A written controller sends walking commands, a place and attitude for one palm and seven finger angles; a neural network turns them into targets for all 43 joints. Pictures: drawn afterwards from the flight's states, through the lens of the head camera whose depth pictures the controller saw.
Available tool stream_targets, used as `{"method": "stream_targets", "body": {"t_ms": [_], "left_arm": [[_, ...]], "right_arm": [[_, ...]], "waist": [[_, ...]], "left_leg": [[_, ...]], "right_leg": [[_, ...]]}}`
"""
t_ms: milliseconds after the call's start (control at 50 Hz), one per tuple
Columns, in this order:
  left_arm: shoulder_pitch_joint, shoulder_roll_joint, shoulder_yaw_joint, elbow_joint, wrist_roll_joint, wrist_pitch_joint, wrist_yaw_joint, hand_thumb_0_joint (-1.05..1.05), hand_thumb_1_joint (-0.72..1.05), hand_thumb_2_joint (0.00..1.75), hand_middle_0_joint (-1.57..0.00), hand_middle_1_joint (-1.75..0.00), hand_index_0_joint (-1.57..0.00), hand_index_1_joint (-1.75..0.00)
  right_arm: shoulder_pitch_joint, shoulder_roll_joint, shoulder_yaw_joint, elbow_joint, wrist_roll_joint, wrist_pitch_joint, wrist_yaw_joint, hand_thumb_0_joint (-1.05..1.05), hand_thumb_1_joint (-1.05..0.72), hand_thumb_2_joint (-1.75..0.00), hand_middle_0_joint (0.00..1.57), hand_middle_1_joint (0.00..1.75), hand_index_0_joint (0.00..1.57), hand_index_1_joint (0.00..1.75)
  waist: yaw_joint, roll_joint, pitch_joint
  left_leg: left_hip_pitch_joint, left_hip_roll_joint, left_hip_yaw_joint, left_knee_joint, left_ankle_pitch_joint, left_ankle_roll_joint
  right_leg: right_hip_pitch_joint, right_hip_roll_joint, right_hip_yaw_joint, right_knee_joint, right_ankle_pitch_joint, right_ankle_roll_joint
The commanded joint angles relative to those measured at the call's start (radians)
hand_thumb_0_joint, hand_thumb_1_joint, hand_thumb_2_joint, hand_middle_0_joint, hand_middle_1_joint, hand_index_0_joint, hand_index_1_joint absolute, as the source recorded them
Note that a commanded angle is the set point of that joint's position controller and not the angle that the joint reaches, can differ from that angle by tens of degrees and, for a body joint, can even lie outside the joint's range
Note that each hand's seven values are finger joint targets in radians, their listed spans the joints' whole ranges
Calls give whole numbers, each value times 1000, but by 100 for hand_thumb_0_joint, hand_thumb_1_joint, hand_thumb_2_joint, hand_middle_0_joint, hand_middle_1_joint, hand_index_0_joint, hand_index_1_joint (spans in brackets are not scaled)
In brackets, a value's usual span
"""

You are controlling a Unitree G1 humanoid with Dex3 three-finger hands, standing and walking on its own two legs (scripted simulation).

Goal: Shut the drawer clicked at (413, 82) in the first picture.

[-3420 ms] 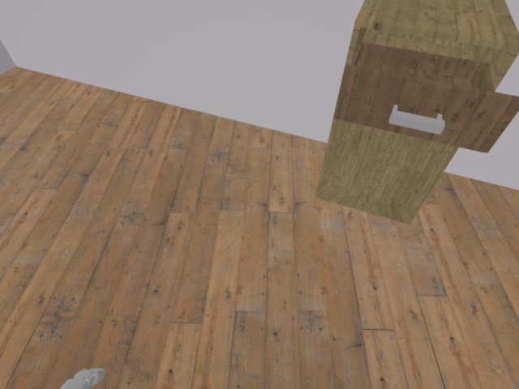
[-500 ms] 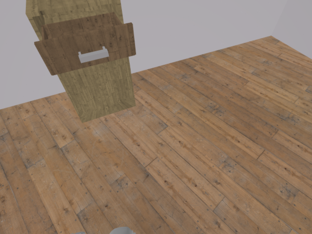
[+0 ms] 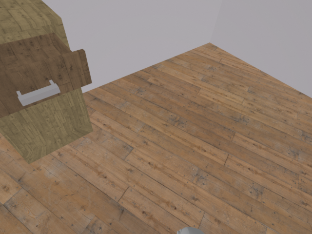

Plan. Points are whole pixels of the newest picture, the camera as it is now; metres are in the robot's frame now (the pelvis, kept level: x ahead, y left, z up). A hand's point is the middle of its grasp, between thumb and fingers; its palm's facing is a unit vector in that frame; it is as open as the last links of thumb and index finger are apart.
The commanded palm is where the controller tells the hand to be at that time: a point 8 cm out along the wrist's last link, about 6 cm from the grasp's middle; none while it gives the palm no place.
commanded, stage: walk to a spot facing it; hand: left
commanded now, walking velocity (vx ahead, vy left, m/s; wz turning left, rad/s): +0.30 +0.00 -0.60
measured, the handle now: (38, 91) +0.55 +0.48 -0.01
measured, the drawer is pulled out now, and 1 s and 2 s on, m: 0.28 0.28 0.28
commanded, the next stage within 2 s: turn to face it in 0.36 s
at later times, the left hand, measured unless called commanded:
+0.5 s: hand (138, 173) +0.35 +0.08 -0.17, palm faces -0.30 -0.93 -0.21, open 7.3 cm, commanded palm none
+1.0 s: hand (119, 173) +0.35 +0.15 -0.19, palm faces -0.04 -0.98 -0.19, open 7.3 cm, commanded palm none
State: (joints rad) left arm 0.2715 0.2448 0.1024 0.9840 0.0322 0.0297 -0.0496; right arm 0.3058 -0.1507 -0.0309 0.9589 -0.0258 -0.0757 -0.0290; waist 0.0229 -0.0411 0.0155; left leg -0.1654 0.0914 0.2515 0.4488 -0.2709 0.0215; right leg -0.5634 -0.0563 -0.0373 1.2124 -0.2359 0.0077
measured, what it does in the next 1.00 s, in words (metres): walks ahead: right foot, then left foot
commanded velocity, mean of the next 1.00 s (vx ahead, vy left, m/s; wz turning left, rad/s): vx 0.11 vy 0.00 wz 0.09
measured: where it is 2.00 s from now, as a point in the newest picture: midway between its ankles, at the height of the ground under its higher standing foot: (163, 229)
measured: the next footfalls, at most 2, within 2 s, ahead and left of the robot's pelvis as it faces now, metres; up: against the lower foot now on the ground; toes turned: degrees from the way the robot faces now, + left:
right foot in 0.32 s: +0.27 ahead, -0.15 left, +0.00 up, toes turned -19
left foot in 0.78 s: +0.39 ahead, +0.02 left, +0.00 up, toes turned -4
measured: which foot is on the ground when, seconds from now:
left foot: down 0.00-0.30, up 0.32-0.76, down 0.78-1.00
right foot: up 0.00-0.30, down 0.32-0.80, up 0.82-1.00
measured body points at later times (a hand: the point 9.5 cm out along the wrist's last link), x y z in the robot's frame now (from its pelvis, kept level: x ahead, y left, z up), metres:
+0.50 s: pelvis +0.19 -0.07 -0.01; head +0.22 -0.08 +0.43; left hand +0.36 +0.13 -0.15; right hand +0.14 -0.31 -0.17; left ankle +0.21 +0.10 -0.65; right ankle +0.23 -0.14 -0.74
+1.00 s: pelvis +0.29 -0.04 -0.01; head +0.33 -0.02 +0.44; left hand +0.35 +0.20 -0.17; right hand +0.33 -0.28 -0.14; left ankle +0.35 +0.03 -0.74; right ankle +0.24 -0.19 -0.67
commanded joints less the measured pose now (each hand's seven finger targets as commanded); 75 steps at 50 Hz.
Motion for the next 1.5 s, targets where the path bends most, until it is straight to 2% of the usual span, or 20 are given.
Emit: {"method": "stream_targets", "body": {"t_ms": [0, 160, 220, 260, 280, 300, 340, 460, 720, 740, 780, 800, 880, 1120, 1220, 1240, 1260, 1280, 1360, 1480], "left_arm": [[-71, -23, -5, -96, 6, -10, -8, 0, 90, 90, -20, -30, -20, -30], [-310, -35, -25, -162, 0, -23, -12, 0, 90, 90, -20, -30, -20, -30], [-245, -10, -19, -149, -1, -35, -9, 0, 90, 90, -20, -30, -20, -30], [-6, 52, -2, -81, 2, -55, 2, 0, 90, 90, -20, -30, -20, -30], [128, 158, 25, -47, 6, -68, 13, 0, 90, 90, -20, -30, -20, -30], [214, 275, 47, -36, -11, -73, 28, 0, 90, 90, -20, -30, -20, -30], [114, 265, 41, -72, -31, -60, 39, 0, 90, 90, -20, -30, -20, -30], [-94, 106, -13, -100, -11, -88, 55, 0, 90, 90, -20, -30, -20, -30], [14, 74, -35, 3, -18, -60, 82, 0, 90, 90, -20, -30, -20, -30], [24, 71, -32, 0, -21, -53, 82, 0, 90, 90, -20, -30, -20, -30], [71, 10, -37, -31, -30, -41, 81, 0, 90, 90, -20, -30, -20, -30], [14, 32, -35, -41, -18, -32, 87, 0, 90, 90, -20, -30, -20, -30], [-38, 26, -15, -53, -13, -28, 68, 0, 90, 90, -20, -30, -20, -30], [-98, 29, -8, -122, -20, -6, 72, 0, 90, 90, -20, -30, -20, -30], [7, 59, -4, -123, -28, -15, 80, 0, 90, 90, -20, -30, -20, -30], [48, 104, 7, -121, -20, -21, 85, 0, 90, 90, -20, -30, -20, -30], [44, 208, 23, -138, -2, -30, 92, 0, 90, 90, -20, -30, -20, -30], [-21, 231, 11, -167, -8, -21, 90, 0, 90, 90, -20, -30, -20, -30], [-161, 109, -19, -194, -11, -38, 87, 0, 90, 90, -20, -30, -20, -30], [-13, 161, -11, -151, -4, -36, 83, 0, 90, 90, -20, -30, -20, -30]], "right_arm": [[111, -140, -37, -2, 6, -23, 0, 0, -90, -90, 20, 30, 20, 30], [189, -162, -42, 52, -8, -3, 8, 0, -90, -90, 20, 30, 20, 30], [167, -197, -53, 38, -7, 2, 8, 0, -90, -90, 20, 30, 20, 30], [130, -234, -58, 13, 2, 8, 16, 0, -90, -90, 20, 30, 20, 30], [138, -194, -50, -8, 19, 11, 32, 0, -90, -90, 20, 30, 20, 30], [135, -123, -35, -57, 30, 6, 26, 0, -90, -90, 20, 30, 20, 30], [11, -143, -44, -91, 21, 7, 14, 0, -90, -90, 20, 30, 20, 30], [104, -105, -30, -10, -4, 73, 17, 0, -90, -90, 20, 30, 20, 30], [-86, -93, -11, -7, 6, 71, 31, 0, -90, -90, 20, 30, 20, 30], [-47, -125, -17, 0, 5, 71, 32, 0, -90, -90, 20, 30, 20, 30], [14, -238, -39, -11, -3, 76, 27, 0, -90, -90, 20, 30, 20, 30], [39, -237, -44, 2, -5, 80, 13, 0, -90, -90, 20, 30, 20, 30], [-64, -208, -48, -48, 0, 74, 8, 0, -90, -90, 20, 30, 20, 30], [-49, -258, -92, -70, -1, 92, 19, 0, -90, -90, 20, 30, 20, 30], [-119, -257, -104, -107, 4, 107, 29, 0, -90, -90, 20, 30, 20, 30], [-126, -221, -101, -120, 10, 110, 35, 0, -90, -90, 20, 30, 20, 30], [-119, -150, -91, -145, 17, 110, 40, 0, -90, -90, 20, 30, 20, 30], [-133, -178, -94, -159, -1, 108, 38, 0, -90, -90, 20, 30, 20, 30], [-85, -175, -91, -104, 0, 130, 59, 0, -90, -90, 20, 30, 20, 30], [-203, -158, -69, -134, 6, 134, 61, 0, -90, -90, 20, 30, 20, 30]], "waist": [[-24, 129, 67], [-92, 171, 121], [-46, 171, 57], [74, 128, -94], [133, -15, -217], [131, -190, -335], [91, -74, -229], [-88, -32, -54], [-18, -31, 24], [-29, 34, -6], [-30, 360, -45], [-64, 347, -70], [-33, 120, -78], [-62, 190, -102], [-2, 198, -112], [21, 91, -109], [25, -205, -83], [12, -199, -39], [-71, -127, 57], [4, -148, 18]], "left_leg": [[109, 269, -131, -257, 192, 66], [179, 285, 1, -189, 389, 74], [225, 290, 66, -27, 727, 58], [134, 250, 121, 327, 865, 2], [-156, 199, 103, 613, 500, -40], [-484, 19, 13, 965, -331, -102], [-550, 65, -202, 1048, -219, -80], [-339, 88, -212, 746, -22, -98], [-125, -1, -186, 111, 81, -58], [-46, 19, -222, 51, 244, -40], [88, 291, -579, -79, 665, 138], [65, 301, -653, -137, 553, 187], [3, 192, -517, -141, 339, 156], [-16, 126, -619, -123, 223, 158], [-190, 47, -623, -57, 168, 90], [-328, -20, -565, 41, 36, 32], [-524, -154, -361, 286, -179, -54], [-503, -142, -310, 504, -278, -62], [-462, -63, -276, 767, -98, -84], [-400, -53, -192, 555, -152, -109]], "right_leg": [[-195, -60, 13, -62, 77, 26], [-99, -30, -86, -448, 53, -14], [50, 37, -137, -533, -24, -62], [415, 115, -195, -650, 35, -95], [757, -55, 22, -684, 63, -155], [961, -375, 579, -767, 293, -294], [762, -351, 532, -855, 282, -288], [255, -151, 158, -936, 330, -180], [374, -208, 34, -822, 331, -113], [349, -182, -8, -727, 270, -75], [125, -5, -122, -392, -315, 38], [94, 18, -36, -209, -426, 39], [38, -26, 39, -103, -223, 46], [113, 20, 37, -360, -215, 66], [409, 46, 16, -728, -64, 42], [543, -46, 94, -878, -67, 10], [613, -328, 386, -1009, -173, -89], [440, -451, 411, -1016, -128, -158], [323, -260, 100, -918, 157, -101], [472, -289, -9, -836, 430, -116]]}}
